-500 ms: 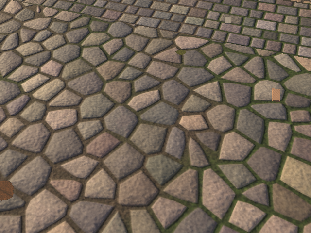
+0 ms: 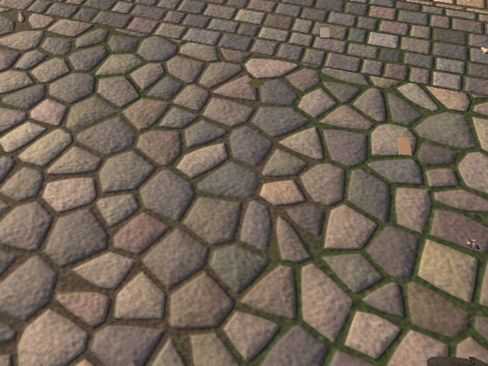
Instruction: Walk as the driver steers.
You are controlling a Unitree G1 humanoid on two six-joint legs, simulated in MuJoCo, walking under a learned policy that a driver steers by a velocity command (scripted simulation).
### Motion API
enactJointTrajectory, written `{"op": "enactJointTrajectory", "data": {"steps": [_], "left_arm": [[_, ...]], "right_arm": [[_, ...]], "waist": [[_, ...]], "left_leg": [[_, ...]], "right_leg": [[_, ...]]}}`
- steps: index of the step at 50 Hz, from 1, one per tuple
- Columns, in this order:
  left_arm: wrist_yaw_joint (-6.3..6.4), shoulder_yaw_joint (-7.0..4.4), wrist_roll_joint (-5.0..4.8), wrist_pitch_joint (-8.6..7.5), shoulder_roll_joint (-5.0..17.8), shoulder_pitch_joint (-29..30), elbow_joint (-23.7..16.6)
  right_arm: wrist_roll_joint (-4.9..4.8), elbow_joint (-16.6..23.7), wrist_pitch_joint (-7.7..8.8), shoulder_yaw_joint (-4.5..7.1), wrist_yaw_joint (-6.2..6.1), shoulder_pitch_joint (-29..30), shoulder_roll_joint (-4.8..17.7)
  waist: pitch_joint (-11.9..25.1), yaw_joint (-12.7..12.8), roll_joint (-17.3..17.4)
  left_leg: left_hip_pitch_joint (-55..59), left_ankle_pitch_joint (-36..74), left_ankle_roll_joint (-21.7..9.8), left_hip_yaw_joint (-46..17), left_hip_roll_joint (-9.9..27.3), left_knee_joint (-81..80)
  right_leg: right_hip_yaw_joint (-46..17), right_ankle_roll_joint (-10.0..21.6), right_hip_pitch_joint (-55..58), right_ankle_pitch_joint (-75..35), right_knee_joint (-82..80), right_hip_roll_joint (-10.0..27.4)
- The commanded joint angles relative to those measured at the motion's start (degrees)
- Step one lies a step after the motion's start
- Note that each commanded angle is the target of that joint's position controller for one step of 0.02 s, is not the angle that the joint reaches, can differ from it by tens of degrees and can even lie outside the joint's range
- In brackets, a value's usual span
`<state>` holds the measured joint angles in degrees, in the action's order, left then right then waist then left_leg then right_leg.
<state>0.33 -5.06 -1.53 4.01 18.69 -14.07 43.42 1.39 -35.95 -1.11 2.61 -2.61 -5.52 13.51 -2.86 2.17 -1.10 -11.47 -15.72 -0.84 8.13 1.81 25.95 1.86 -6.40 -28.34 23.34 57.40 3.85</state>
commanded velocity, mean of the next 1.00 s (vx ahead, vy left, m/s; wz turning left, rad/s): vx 0.73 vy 0.00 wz -0.02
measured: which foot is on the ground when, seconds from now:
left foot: down 0.00-0.18, up 0.20-0.60, down 0.62-1.00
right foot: up 0.00-0.16, down 0.18-0.66, up 0.68-1.00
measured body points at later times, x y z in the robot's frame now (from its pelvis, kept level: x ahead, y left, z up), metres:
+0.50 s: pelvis +0.17 -0.11 -0.01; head +0.19 -0.14 +0.44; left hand +0.24 +0.16 -0.12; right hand +0.27 -0.40 -0.11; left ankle +0.39 -0.04 -0.69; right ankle -0.02 -0.12 -0.74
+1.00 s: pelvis +0.61 -0.22 -0.01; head +0.64 -0.22 +0.44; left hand +0.89 -0.04 -0.05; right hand +0.55 -0.50 -0.13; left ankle +0.46 -0.13 -0.74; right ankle +0.82 -0.41 -0.69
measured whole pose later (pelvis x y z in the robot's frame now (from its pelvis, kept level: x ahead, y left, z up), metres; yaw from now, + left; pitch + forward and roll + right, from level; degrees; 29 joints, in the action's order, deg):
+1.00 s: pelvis +0.61 -0.22 -0.01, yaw +0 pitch +3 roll +0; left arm -2.2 2.8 2.3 -4.1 15.2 1.9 33.9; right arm -0.3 -49.8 4.0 4.3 1.1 -27.7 17.2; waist -1.3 -7.9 -0.1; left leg 4.5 -20.2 -6.9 -14.0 -8.0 15.0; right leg -4.4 -2.5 -38.9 -3.0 33.2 5.8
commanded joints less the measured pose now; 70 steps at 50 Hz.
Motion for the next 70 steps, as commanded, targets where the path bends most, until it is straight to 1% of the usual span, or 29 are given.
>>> {"op": "enactJointTrajectory", "data": {"steps": [1,5,8,9,10,11,12,13,14,15,19,25,29,31,32,33,34,37,40,45,50,52,53,54,55,57,58,61,70], "left_arm": [[-1.36,0.07,0.22,-0.88,2.31,4.89,-7.96],[-2.59,-0.58,-0.85,-0.43,4.02,3.40,-9.78],[-2.23,-1.69,-1.05,-1.48,4.57,-7.80,-4.36],[-1.46,-3.36,-1.13,-2.07,7.71,-17.78,-0.73],[-1.13,-5.14,-0.57,-3.86,16.34,-22.23,-1.30],[-2.24,-3.70,0.28,-6.60,13.41,-17.66,-5.16],[-2.21,-2.45,0.49,-8.00,10.12,-13.58,-5.96],[-1.93,-1.45,0.26,-8.49,7.49,-11.84,-6.39],[-1.35,-1.79,3.64,-6.25,9.49,-8.18,-5.39],[-1.03,-1.05,3.27,-6.06,7.91,-6.98,-6.06],[-1.83,0.09,1.80,-7.83,5.58,-12.66,-2.20],[-1.08,0.82,2.16,-9.03,5.80,-15.66,1.92],[0.16,0.76,4.05,-9.25,8.38,-13.33,4.08],[1.07,0.12,5.47,-7.79,10.41,-9.62,3.41],[1.11,0.46,5.15,-7.87,9.68,-7.81,2.49],[-0.61,1.55,2.56,-9.18,3.79,-7.74,-0.05],[-1.39,2.57,3.44,-10.59,3.74,-7.35,-1.67],[-1.36,3.75,4.64,-11.63,3.82,2.45,-5.43],[-1.39,4.99,6.42,-8.32,2.09,2.14,-6.36],[-2.72,6.64,4.25,-8.35,0.54,18.53,-12.79],[-1.93,5.63,3.58,-8.96,2.82,18.99,-13.50],[-0.67,3.45,3.27,-9.34,7.39,7.05,-10.17],[0.45,2.07,3.21,-9.49,9.85,-4.88,-7.58],[1.91,0.31,4.76,-9.62,14.17,-18.33,-5.65],[1.42,-0.58,6.37,-9.31,18.79,-13.60,-5.98],[0.90,0.74,5.04,-8.46,7.52,-3.26,-7.32],[0.52,1.43,5.23,-8.47,4.74,-3.05,-5.76],[-0.15,2.53,4.30,-9.91,1.28,-8.11,0.00],[-1.31,2.21,2.75,-11.92,6.52,-12.30,6.23]], "right_arm": [[-0.32,2.78,0.36,3.89,0.00,0.31,11.00],[-2.83,1.46,1.82,5.25,1.88,-1.30,13.82],[-3.38,0.81,2.83,4.76,2.59,3.17,11.49],[-2.53,1.39,3.21,3.72,2.89,5.16,7.84],[-1.62,5.99,4.25,2.35,2.93,9.68,3.42],[-3.20,8.67,6.62,2.25,3.44,14.03,5.77],[-4.86,8.85,8.40,2.80,4.41,14.55,8.86],[-4.17,6.97,9.33,3.07,4.88,10.38,10.05],[4.36,2.57,6.47,2.30,5.44,6.05,10.07],[5.05,1.61,4.99,2.29,5.97,3.13,9.43],[1.64,0.57,2.05,1.05,6.61,4.78,8.02],[0.65,2.72,2.68,-0.41,7.04,13.71,6.81],[-0.13,0.07,2.71,-0.15,5.75,4.06,8.36],[-0.52,-6.60,2.84,1.56,4.85,-17.63,11.65],[-0.09,-9.15,2.83,2.99,4.02,-27.93,14.86],[-0.28,-10.53,1.88,5.52,3.66,-30.18,20.88],[-0.52,-8.80,2.17,4.61,4.54,-20.00,18.36],[-0.45,-10.91,3.45,3.19,3.80,-17.56,11.48],[-0.68,-11.23,5.07,2.26,3.42,-15.87,10.78],[-1.36,-10.11,6.07,3.46,3.53,-17.97,12.73],[-1.93,-10.58,5.82,4.62,2.99,-20.46,14.99],[-1.06,-10.31,5.77,5.20,2.86,-18.92,18.06],[-0.66,-9.69,6.16,5.32,3.24,-15.67,18.66],[-0.46,-7.95,6.95,3.42,3.19,-14.33,11.41],[-4.02,-3.82,6.91,0.96,3.29,-21.42,3.45],[-0.92,-5.65,4.94,1.67,3.07,-11.79,11.22],[-0.20,-5.57,4.59,1.66,3.96,-9.28,10.79],[1.21,-3.25,3.06,0.19,6.19,-6.30,5.82],[0.89,3.72,3.71,-3.20,8.49,11.24,5.59]], "waist": [[6.10,-3.41,8.11],[6.73,-3.00,8.92],[4.08,3.53,4.49],[4.38,7.60,-4.64],[0.82,7.83,-20.63],[1.87,7.96,-12.20],[-1.40,5.61,-8.42],[-1.37,2.81,-4.94],[-2.52,0.62,0.07],[-2.71,-0.54,-2.04],[-3.65,0.69,-2.58],[-7.12,3.32,-4.53],[0.27,-2.77,-6.64],[10.75,-12.73,-7.73],[14.82,-17.22,-3.13],[17.24,-13.77,18.59],[16.42,-7.52,13.96],[2.34,-3.74,-2.92],[-2.28,0.30,0.37],[-6.45,-5.14,2.58],[-0.15,-6.85,4.24],[8.79,-0.80,3.52],[14.64,6.41,3.00],[22.90,10.60,-4.39],[30.14,2.32,-25.72],[13.93,2.91,-7.47],[8.94,2.33,-2.07],[3.86,-0.32,-4.72],[-6.70,-1.69,-1.53]], "left_leg": [[7.53,26.24,-12.22,-7.27,17.47,-5.83],[4.62,-8.00,-9.84,-8.40,20.08,-11.00],[-6.07,-22.22,-4.93,-1.66,15.54,-3.80],[-15.50,-17.09,-2.04,4.02,10.34,14.93],[-40.42,-21.88,2.88,3.27,-0.02,42.82],[-51.19,-18.53,1.70,-11.78,-3.10,48.92],[-53.84,-13.64,0.13,-13.73,-0.02,49.36],[-52.11,-7.73,-0.76,-13.57,1.75,46.93],[-44.35,0.19,0.68,-10.39,4.50,41.65],[-36.92,3.80,1.93,-8.39,3.89,37.85],[-34.80,10.17,3.45,-5.04,2.94,30.69],[-31.97,16.33,-1.55,-0.56,1.27,12.39],[-16.40,8.74,-7.85,2.35,-6.93,11.12],[3.00,2.30,-9.76,2.17,-11.08,12.09],[18.03,-7.16,-11.41,-7.36,-6.41,10.39],[29.64,-29.77,-20.20,-42.30,6.97,-2.68],[29.07,-32.29,-22.86,-61.39,11.70,-12.83],[7.06,-15.53,-18.03,-44.44,7.83,-14.84],[-6.21,-9.05,-18.15,-34.81,2.11,-16.54],[-13.81,2.57,-14.91,-29.39,-1.86,-21.47],[2.08,27.27,-10.64,-30.91,0.51,-12.12],[5.48,43.12,-8.01,-29.75,-0.26,3.90],[-1.01,40.32,-6.81,-28.54,-2.67,18.25],[-10.27,17.63,-7.07,-24.14,-5.92,38.41],[-27.07,-13.86,-5.09,-17.39,-10.93,54.02],[-34.26,-1.96,-5.93,-13.82,-1.98,54.80],[-32.10,0.47,-5.54,-13.48,-0.16,51.66],[-30.30,0.48,-4.97,-14.37,1.57,47.65],[-19.66,15.42,-6.59,-2.94,-2.20,14.38]], "right_leg": [[1.05,1.01,-1.25,-0.71,-6.84,1.79],[4.02,6.30,5.24,0.81,-13.00,1.35],[9.23,11.55,21.36,-0.32,-22.85,-3.02],[2.72,15.43,32.98,3.79,-27.47,-2.16],[-32.54,25.84,41.03,13.91,-37.75,11.70],[-51.66,31.66,41.32,25.29,-49.22,17.69],[-48.22,29.76,40.36,23.67,-50.36,18.83],[-41.62,27.34,38.98,19.31,-48.67,17.16],[-29.27,21.40,31.70,11.62,-48.62,11.71],[-23.38,19.32,26.29,6.15,-50.23,7.49],[-15.07,18.72,26.79,-9.10,-52.56,3.71],[-7.53,17.19,33.05,-24.37,-57.94,6.17],[1.98,13.85,39.23,-76.06,-44.55,8.45],[4.04,12.66,36.11,-87.94,-17.76,8.43],[4.46,11.93,22.96,-76.56,2.29,5.96],[3.22,7.37,-1.53,-28.92,30.99,-9.08],[-7.98,8.93,-12.84,-5.76,35.51,-10.09],[-9.53,9.58,-10.05,-8.22,21.65,-0.99],[-7.15,6.35,-6.68,-4.60,12.63,1.79],[-1.79,2.51,-0.72,-23.96,-15.81,1.37],[-2.55,4.22,6.66,-27.65,-28.16,-2.49],[-2.15,5.66,20.85,-16.89,-28.01,-5.42],[-3.45,6.63,34.85,-13.30,-26.47,-2.48],[-16.21,8.05,48.49,8.81,-26.86,10.57],[-51.35,14.06,57.20,23.35,-41.49,26.85],[-38.86,13.57,41.53,22.56,-42.64,20.00],[-29.49,12.95,34.47,8.92,-42.38,16.92],[-16.72,11.96,26.30,-6.51,-44.17,11.89],[5.16,12.59,19.81,-41.51,-57.53,9.35]]}}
